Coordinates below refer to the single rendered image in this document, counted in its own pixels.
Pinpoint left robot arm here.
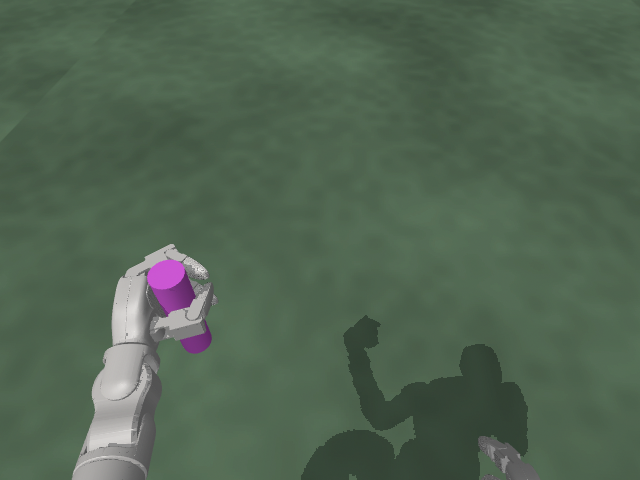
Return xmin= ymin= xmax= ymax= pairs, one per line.
xmin=72 ymin=342 xmax=162 ymax=480

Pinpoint right robot hand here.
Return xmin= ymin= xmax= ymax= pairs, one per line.
xmin=478 ymin=436 xmax=541 ymax=480

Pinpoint can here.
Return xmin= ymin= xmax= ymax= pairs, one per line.
xmin=147 ymin=260 xmax=212 ymax=354

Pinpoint left robot hand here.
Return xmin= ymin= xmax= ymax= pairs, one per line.
xmin=112 ymin=244 xmax=219 ymax=351

